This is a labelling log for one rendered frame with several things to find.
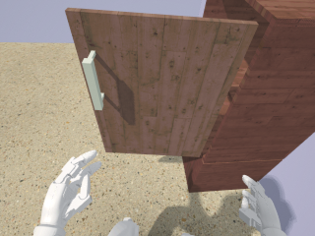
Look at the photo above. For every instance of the cupboard door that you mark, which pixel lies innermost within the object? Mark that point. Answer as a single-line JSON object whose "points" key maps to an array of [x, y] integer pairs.
{"points": [[164, 77]]}

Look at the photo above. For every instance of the robot left forearm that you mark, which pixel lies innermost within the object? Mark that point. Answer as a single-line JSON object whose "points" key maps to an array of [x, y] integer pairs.
{"points": [[48, 230]]}

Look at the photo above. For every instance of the left robot hand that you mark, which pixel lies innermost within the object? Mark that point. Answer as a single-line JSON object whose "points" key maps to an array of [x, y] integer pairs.
{"points": [[62, 201]]}

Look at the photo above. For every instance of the left robot shin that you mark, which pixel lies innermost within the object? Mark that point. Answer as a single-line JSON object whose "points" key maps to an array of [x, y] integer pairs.
{"points": [[127, 219]]}

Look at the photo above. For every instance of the handle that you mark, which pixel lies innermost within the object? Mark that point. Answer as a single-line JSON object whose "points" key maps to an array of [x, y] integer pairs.
{"points": [[92, 80]]}

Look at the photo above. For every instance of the left robot thigh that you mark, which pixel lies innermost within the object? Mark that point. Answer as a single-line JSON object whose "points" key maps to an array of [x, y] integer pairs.
{"points": [[125, 228]]}

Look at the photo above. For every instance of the right robot hand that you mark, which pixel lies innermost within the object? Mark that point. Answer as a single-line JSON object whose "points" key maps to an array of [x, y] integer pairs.
{"points": [[263, 213]]}

